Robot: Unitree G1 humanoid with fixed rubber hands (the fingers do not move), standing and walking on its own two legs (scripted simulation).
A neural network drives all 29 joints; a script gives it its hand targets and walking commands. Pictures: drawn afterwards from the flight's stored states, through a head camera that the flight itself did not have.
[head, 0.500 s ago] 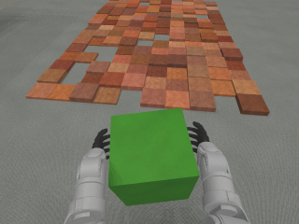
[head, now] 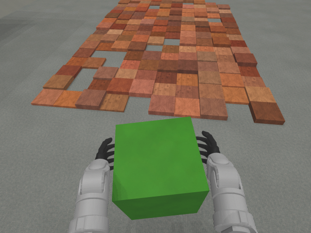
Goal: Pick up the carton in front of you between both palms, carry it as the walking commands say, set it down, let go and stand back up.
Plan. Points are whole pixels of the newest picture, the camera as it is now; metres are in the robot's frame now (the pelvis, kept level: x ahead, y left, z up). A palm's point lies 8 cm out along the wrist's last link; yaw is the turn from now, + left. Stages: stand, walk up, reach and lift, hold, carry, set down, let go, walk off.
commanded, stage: reach and lift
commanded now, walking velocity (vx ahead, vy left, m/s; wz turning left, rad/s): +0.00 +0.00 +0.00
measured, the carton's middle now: (159, 171) +0.29 +0.00 -0.04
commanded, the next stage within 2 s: hold in 0.14 s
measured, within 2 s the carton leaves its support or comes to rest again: neither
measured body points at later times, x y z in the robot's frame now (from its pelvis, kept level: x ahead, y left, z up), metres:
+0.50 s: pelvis +0.00 +0.01 +0.00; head -0.05 +0.00 +0.45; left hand +0.29 +0.15 +0.03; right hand +0.29 -0.15 +0.04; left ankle +0.01 +0.14 -0.75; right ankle +0.02 -0.12 -0.75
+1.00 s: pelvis -0.01 +0.00 +0.00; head -0.06 -0.01 +0.45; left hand +0.29 +0.15 +0.04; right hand +0.30 -0.15 +0.04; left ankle +0.01 +0.14 -0.75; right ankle +0.02 -0.12 -0.75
